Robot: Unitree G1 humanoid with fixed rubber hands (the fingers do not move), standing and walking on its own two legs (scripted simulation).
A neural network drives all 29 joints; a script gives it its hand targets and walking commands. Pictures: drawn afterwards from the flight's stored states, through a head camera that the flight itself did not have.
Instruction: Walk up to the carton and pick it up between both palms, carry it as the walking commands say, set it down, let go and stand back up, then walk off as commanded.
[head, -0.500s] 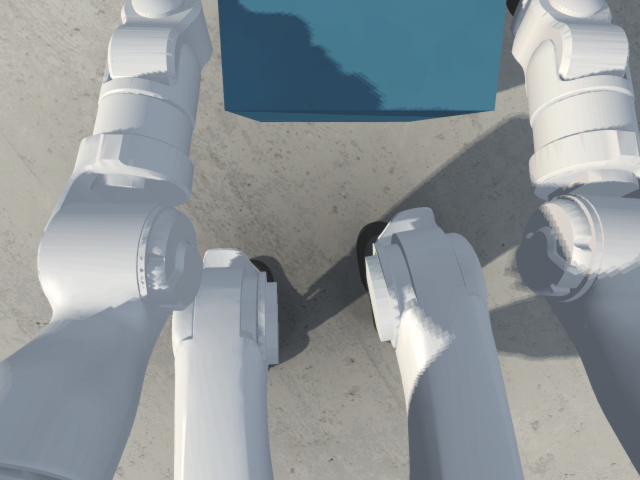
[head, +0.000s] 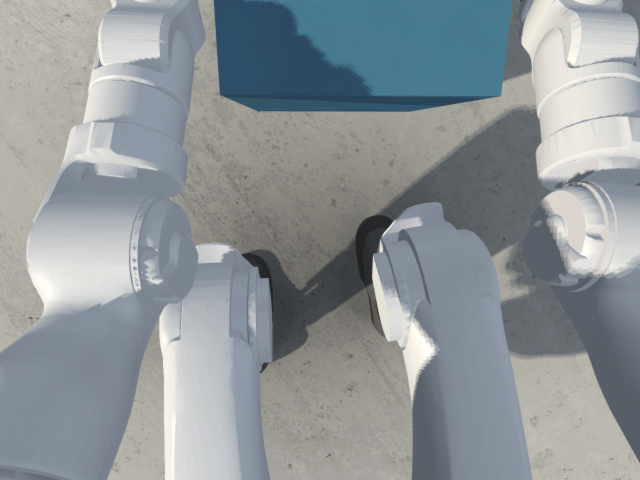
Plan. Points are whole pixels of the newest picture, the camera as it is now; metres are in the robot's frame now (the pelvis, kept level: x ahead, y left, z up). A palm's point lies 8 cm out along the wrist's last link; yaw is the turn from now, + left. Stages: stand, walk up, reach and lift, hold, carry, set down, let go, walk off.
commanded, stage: set down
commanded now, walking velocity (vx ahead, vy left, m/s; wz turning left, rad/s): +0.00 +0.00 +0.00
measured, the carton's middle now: out of the picture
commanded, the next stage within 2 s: let go in 1.78 s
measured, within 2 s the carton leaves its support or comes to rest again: neither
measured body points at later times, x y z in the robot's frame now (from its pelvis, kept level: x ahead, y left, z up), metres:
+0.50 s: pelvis +0.00 +0.00 +0.00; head +0.38 -0.04 +0.24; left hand +0.59 +0.07 -0.18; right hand +0.53 -0.30 -0.17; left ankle +0.10 +0.11 -0.34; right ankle +0.12 -0.12 -0.34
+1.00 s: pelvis +0.01 -0.01 +0.08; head +0.35 -0.05 +0.37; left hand +0.61 +0.08 -0.03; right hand +0.54 -0.31 -0.03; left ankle +0.10 +0.11 -0.34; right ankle +0.12 -0.12 -0.34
